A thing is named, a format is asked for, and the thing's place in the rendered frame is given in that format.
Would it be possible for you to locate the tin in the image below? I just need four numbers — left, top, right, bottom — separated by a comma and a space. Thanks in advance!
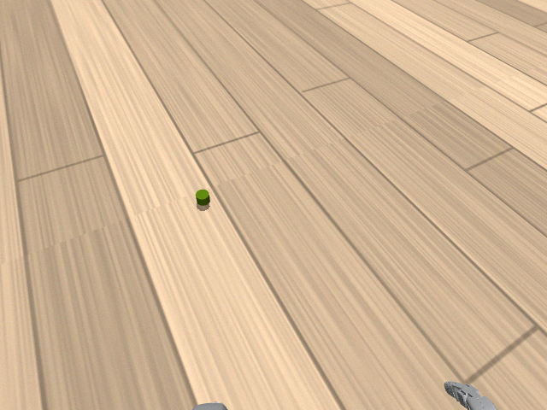
196, 190, 210, 206

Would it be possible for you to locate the right robot hand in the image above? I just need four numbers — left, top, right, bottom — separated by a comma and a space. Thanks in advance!
444, 382, 497, 410

